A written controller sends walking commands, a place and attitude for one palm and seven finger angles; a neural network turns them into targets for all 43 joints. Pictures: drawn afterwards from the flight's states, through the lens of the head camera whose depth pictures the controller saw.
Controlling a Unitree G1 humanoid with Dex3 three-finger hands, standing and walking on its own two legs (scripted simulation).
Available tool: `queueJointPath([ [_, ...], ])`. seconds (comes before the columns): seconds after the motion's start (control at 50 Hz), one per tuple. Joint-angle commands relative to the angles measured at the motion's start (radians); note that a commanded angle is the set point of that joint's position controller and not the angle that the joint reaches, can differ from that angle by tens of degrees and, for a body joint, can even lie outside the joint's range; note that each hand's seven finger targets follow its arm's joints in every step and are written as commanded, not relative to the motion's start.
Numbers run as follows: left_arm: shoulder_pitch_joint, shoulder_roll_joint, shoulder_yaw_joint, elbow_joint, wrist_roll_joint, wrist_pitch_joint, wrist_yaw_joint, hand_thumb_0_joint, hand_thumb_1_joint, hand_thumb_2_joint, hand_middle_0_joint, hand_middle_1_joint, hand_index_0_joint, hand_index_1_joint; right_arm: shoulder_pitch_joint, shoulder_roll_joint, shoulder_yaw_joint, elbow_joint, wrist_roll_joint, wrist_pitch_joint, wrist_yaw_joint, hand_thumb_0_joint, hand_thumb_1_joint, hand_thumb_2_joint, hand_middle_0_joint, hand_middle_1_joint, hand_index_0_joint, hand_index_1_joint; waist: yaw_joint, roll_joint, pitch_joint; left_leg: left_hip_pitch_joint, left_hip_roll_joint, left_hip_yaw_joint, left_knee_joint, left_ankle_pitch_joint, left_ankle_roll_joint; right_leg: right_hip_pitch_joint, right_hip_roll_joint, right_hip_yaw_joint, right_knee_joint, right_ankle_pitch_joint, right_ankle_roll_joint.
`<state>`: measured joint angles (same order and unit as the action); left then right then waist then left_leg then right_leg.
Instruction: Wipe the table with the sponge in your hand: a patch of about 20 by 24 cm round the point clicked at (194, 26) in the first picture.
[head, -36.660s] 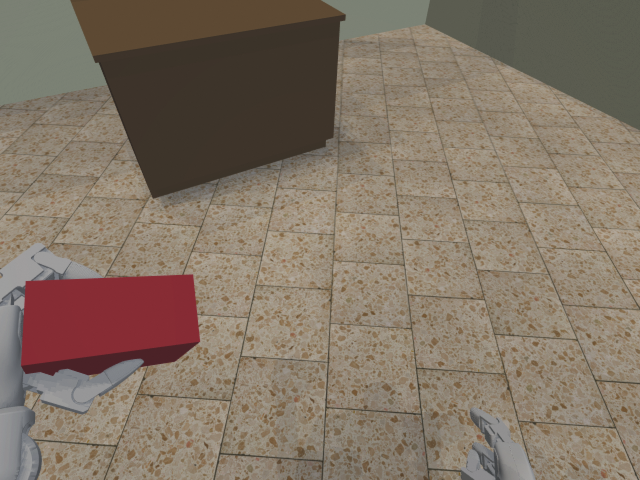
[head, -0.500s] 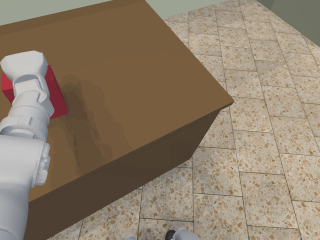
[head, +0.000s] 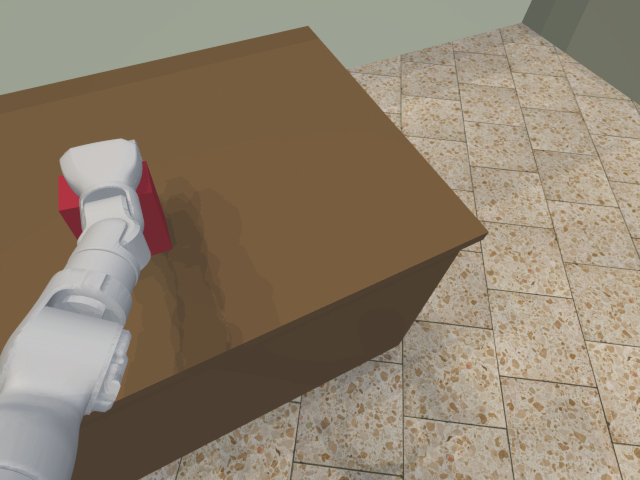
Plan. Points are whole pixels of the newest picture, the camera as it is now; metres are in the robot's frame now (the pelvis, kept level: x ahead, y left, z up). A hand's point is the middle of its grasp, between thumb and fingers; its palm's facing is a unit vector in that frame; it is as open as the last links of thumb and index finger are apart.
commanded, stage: wipe back along the third lane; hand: left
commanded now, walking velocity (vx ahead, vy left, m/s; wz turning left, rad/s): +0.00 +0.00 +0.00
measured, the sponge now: (125, 226) +0.46 +0.28 -0.01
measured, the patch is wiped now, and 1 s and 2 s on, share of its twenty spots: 1.00 1.00 1.00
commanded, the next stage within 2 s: none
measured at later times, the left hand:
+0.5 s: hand (128, 231) +0.42 +0.25 +0.05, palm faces -0.07 +0.01 -1.00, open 10.0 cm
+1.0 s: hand (135, 261) +0.37 +0.23 +0.05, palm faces -0.03 -0.01 -1.00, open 10.0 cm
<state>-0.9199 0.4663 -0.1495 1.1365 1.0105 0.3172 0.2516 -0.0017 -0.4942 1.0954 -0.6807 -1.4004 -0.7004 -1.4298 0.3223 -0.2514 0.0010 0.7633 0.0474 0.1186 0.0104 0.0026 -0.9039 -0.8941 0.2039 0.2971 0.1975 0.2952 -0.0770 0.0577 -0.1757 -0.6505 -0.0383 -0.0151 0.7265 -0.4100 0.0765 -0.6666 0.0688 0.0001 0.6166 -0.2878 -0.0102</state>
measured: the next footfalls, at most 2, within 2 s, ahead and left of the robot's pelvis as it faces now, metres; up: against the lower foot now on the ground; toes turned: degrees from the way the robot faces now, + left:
none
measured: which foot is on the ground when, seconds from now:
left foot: down 0.00-1.00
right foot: down 0.00-1.00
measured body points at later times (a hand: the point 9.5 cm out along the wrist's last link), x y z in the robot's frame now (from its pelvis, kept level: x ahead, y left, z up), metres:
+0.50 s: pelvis +0.00 -0.01 +0.01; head +0.05 -0.01 +0.46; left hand +0.41 +0.24 +0.10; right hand +0.14 -0.26 -0.11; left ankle -0.05 +0.06 -0.71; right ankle -0.01 -0.12 -0.71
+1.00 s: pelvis +0.00 -0.02 +0.02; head +0.02 -0.03 +0.46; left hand +0.37 +0.22 +0.10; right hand +0.14 -0.26 -0.11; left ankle -0.05 +0.06 -0.71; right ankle -0.01 -0.12 -0.71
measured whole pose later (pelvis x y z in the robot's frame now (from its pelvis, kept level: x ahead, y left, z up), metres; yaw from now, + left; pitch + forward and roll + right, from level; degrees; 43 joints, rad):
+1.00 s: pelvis +0.00 -0.02 +0.02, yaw +1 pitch +10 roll -1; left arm -0.50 0.30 -0.22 0.72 0.98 0.44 0.27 -0.01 -0.47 1.09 -0.66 -1.41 -0.68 -1.44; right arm 0.17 -0.27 0.01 0.69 0.09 0.17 -0.01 0.01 -0.91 -0.89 0.20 0.30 0.20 0.29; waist 0.02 0.06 -0.16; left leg -0.41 -0.04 -0.01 0.59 -0.36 0.05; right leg -0.45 0.06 0.01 0.54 -0.26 -0.03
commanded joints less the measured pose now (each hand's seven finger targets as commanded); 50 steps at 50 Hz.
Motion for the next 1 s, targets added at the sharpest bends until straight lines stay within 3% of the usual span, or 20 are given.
queueJointPath([
  [0.0, -0.092, -0.061, -0.044, -0.058, -0.025, -0.010, -0.047, 0.000, 0.100, 1.300, -1.200, -1.600, -1.200, -1.600, 0.041, -0.165, -0.059, -0.079, -0.005, -0.012, 0.000, 0.000, -0.900, -0.900, 0.200, 0.300, 0.200, 0.300, -0.021, -0.064, -0.253, 0.233, 0.065, -0.042, -0.073, 0.602, -0.057, 0.196, 0.004, -0.038, -0.024, 0.381, -0.041],
  [0.02, -0.057, -0.022, -0.002, -0.069, -0.027, -0.010, -0.047, 0.000, 0.100, 1.300, -1.200, -1.600, -1.200, -1.600, 0.031, -0.165, -0.059, -0.087, -0.002, -0.010, 0.000, 0.000, -0.900, -0.900, 0.200, 0.300, 0.200, 0.300, 0.003, -0.051, -0.266, 0.240, 0.069, -0.049, -0.078, 0.649, -0.061, 0.213, 0.001, -0.035, -0.024, 0.397, -0.047],
  [0.04, -0.057, -0.045, -0.023, -0.082, -0.029, -0.008, -0.046, 0.000, 0.100, 1.300, -1.200, -1.600, -1.200, -1.600, 0.023, -0.165, -0.059, -0.089, -0.005, -0.005, -0.001, 0.000, -0.900, -0.900, 0.200, 0.300, 0.200, 0.300, -0.009, -0.074, -0.265, 0.248, 0.065, -0.040, -0.073, 0.644, -0.057, 0.225, 0.002, -0.032, -0.024, 0.419, -0.042],
  [0.12, 0.024, -0.045, -0.002, -0.145, -0.037, 0.008, -0.036, 0.000, 0.100, 1.300, -1.200, -1.600, -1.200, -1.600, -0.026, -0.160, -0.057, -0.117, 0.001, 0.010, 0.001, 0.000, -0.900, -0.900, 0.200, 0.300, 0.200, 0.300, 0.025, -0.076, -0.264, 0.245, 0.059, -0.028, -0.088, 0.664, -0.055, 0.284, -0.009, -0.024, -0.035, 0.476, -0.047],
  [0.18, 0.052, -0.050, -0.015, -0.164, -0.032, 0.032, -0.028, 0.000, 0.100, 1.300, -1.200, -1.600, -1.200, -1.600, -0.056, -0.160, -0.050, -0.127, 0.006, 0.023, -0.003, 0.000, -0.900, -0.900, 0.200, 0.300, 0.200, 0.300, 0.021, -0.120, -0.235, 0.228, 0.046, -0.016, -0.103, 0.593, -0.051, 0.321, -0.013, -0.022, -0.045, 0.484, -0.043],
  [0.24, 0.043, -0.030, -0.011, -0.172, -0.018, 0.054, -0.024, 0.000, 0.100, 1.300, -1.200, -1.600, -1.200, -1.600, -0.086, -0.159, -0.044, -0.132, 0.012, 0.031, -0.009, 0.000, -0.900, -0.900, 0.200, 0.300, 0.200, 0.300, 0.023, -0.105, -0.187, 0.215, 0.038, -0.012, -0.120, 0.541, -0.050, 0.325, -0.020, -0.019, -0.051, 0.472, -0.048],
  [0.3, 0.051, -0.062, -0.038, -0.196, -0.014, 0.071, -0.026, 0.000, 0.100, 1.300, -1.200, -1.600, -1.200, -1.600, -0.110, -0.151, -0.040, -0.146, 0.014, 0.031, -0.013, 0.000, -0.900, -0.900, 0.200, 0.300, 0.200, 0.300, 0.028, -0.097, -0.193, 0.227, 0.032, -0.008, -0.132, 0.499, -0.048, 0.336, -0.021, -0.020, -0.062, 0.442, -0.050],
  [0.34, 0.033, -0.029, -0.022, -0.205, -0.010, 0.073, -0.032, 0.000, 0.100, 1.300, -1.200, -1.600, -1.200, -1.600, -0.120, -0.154, -0.037, -0.148, 0.016, 0.033, -0.021, 0.000, -0.900, -0.900, 0.200, 0.300, 0.200, 0.300, 0.027, -0.088, -0.195, 0.228, 0.030, -0.012, -0.137, 0.479, -0.049, 0.339, -0.023, -0.015, -0.061, 0.424, -0.051],
  [0.38, 0.040, -0.083, -0.061, -0.202, -0.010, 0.077, -0.035, 0.000, 0.100, 1.300, -1.200, -1.600, -1.200, -1.600, -0.126, -0.146, -0.036, -0.153, 0.015, 0.031, -0.023, 0.000, -0.900, -0.900, 0.200, 0.300, 0.200, 0.300, 0.020, -0.092, -0.174, 0.229, 0.028, -0.008, -0.140, 0.451, -0.047, 0.325, -0.021, -0.022, -0.069, 0.400, -0.051],
  [0.42, 0.066, -0.022, -0.002, -0.221, -0.015, 0.069, -0.039, 0.000, 0.100, 1.300, -1.200, -1.600, -1.200, -1.600, -0.140, -0.151, -0.036, -0.157, 0.015, 0.028, -0.027, 0.000, -0.900, -0.900, 0.200, 0.300, 0.200, 0.300, 0.045, -0.076, -0.205, 0.234, 0.029, -0.010, -0.143, 0.462, -0.048, 0.349, -0.024, -0.012, -0.069, 0.415, -0.057],
  [0.48, 0.081, -0.102, -0.070, -0.239, -0.018, 0.063, -0.041, 0.000, 0.100, 1.300, -1.200, -1.600, -1.200, -1.600, -0.143, -0.142, -0.034, -0.167, 0.016, 0.026, -0.028, 0.000, -0.900, -0.900, 0.200, 0.300, 0.200, 0.300, 0.031, -0.094, -0.195, 0.236, 0.027, -0.012, -0.146, 0.433, -0.049, 0.339, -0.020, -0.019, -0.071, 0.383, -0.054],
  [0.52, 0.131, -0.051, -0.016, -0.240, -0.024, 0.061, -0.041, 0.000, 0.100, 1.300, -1.200, -1.600, -1.200, -1.600, -0.153, -0.148, -0.034, -0.174, 0.019, 0.023, -0.030, 0.000, -0.900, -0.900, 0.200, 0.300, 0.200, 0.300, 0.055, -0.111, -0.199, 0.224, 0.028, -0.017, -0.153, 0.429, -0.049, 0.358, -0.021, -0.010, -0.076, 0.382, -0.058],
  [0.58, 0.143, -0.093, -0.050, -0.270, -0.035, 0.063, -0.033, 0.000, 0.100, 1.300, -1.200, -1.600, -1.200, -1.600, -0.159, -0.142, -0.036, -0.175, 0.020, 0.022, -0.031, 0.000, -0.900, -0.900, 0.200, 0.300, 0.200, 0.300, 0.045, -0.118, -0.188, 0.224, 0.023, -0.005, -0.156, 0.397, -0.046, 0.367, -0.024, -0.009, -0.086, 0.378, -0.052],
  [0.62, 0.198, -0.056, -0.005, -0.281, -0.041, 0.065, -0.031, 0.000, 0.100, 1.300, -1.200, -1.600, -1.200, -1.600, -0.175, -0.145, -0.035, -0.180, 0.021, 0.020, -0.032, 0.000, -0.900, -0.900, 0.200, 0.300, 0.200, 0.300, 0.072, -0.117, -0.195, 0.218, 0.023, -0.009, -0.162, 0.414, -0.046, 0.390, -0.025, -0.001, -0.086, 0.402, -0.058],
  [0.7, 0.218, -0.097, -0.049, -0.306, -0.050, 0.081, -0.028, 0.000, 0.100, 1.300, -1.200, -1.600, -1.200, -1.600, -0.183, -0.142, -0.032, -0.182, 0.027, 0.019, -0.032, 0.000, -0.900, -0.900, 0.200, 0.300, 0.200, 0.300, 0.058, -0.150, -0.157, 0.209, 0.019, -0.002, -0.177, 0.375, -0.043, 0.404, -0.028, -0.001, -0.101, 0.389, -0.051],
  [0.72, 0.243, -0.063, -0.010, -0.312, -0.052, 0.083, -0.029, 0.000, 0.100, 1.300, -1.200, -1.600, -1.200, -1.600, -0.195, -0.144, -0.033, -0.183, 0.029, 0.017, -0.032, 0.000, -0.900, -0.900, 0.200, 0.300, 0.200, 0.300, 0.077, -0.142, -0.170, 0.212, 0.022, -0.008, -0.180, 0.389, -0.045, 0.413, -0.028, 0.007, -0.099, 0.399, -0.056],
  [0.82, 0.313, -0.105, -0.039, -0.371, -0.065, 0.101, -0.034, 0.000, 0.100, 1.300, -1.200, -1.600, -1.200, -1.600, -0.226, -0.138, -0.032, -0.200, 0.036, 0.012, -0.029, 0.000, -0.900, -0.900, 0.200, 0.300, 0.200, 0.300, 0.088, -0.132, -0.160, 0.235, 0.021, -0.006, -0.192, 0.392, -0.045, 0.424, -0.027, 0.002, -0.107, 0.399, -0.058],
  [0.88, 0.325, -0.157, -0.088, -0.391, -0.061, 0.115, -0.033, 0.000, 0.100, 1.300, -1.200, -1.600, -1.200, -1.600, -0.231, -0.134, -0.033, -0.202, 0.038, 0.012, -0.025, 0.000, -0.900, -0.900, 0.200, 0.300, 0.200, 0.300, 0.076, -0.133, -0.127, 0.250, 0.022, -0.008, -0.194, 0.382, -0.048, 0.395, -0.023, -0.010, -0.110, 0.362, -0.058],
  [0.92, 0.366, -0.127, -0.052, -0.424, -0.065, 0.120, -0.033, 0.000, 0.100, 1.300, -1.200, -1.600, -1.200, -1.600, -0.251, -0.137, -0.035, -0.212, 0.039, 0.009, -0.024, 0.000, -0.900, -0.900, 0.200, 0.300, 0.200, 0.300, 0.100, -0.125, -0.153, 0.265, 0.024, -0.010, -0.196, 0.405, -0.049, 0.414, -0.024, -0.003, -0.108, 0.382, -0.063],
  [0.98, 0.358, -0.168, -0.091, -0.431, -0.067, 0.135, -0.030, 0.000, 0.100, 1.300, -1.200, -1.600, -1.200, -1.600, -0.257, -0.134, -0.033, -0.209, 0.040, 0.011, -0.024, 0.000, -0.900, -0.900, 0.200, 0.300, 0.200, 0.300, 0.080, -0.163, -0.116, 0.265, 0.022, -0.007, -0.199, 0.372, -0.049, 0.401, -0.023, -0.009, -0.114, 0.355, -0.057],
])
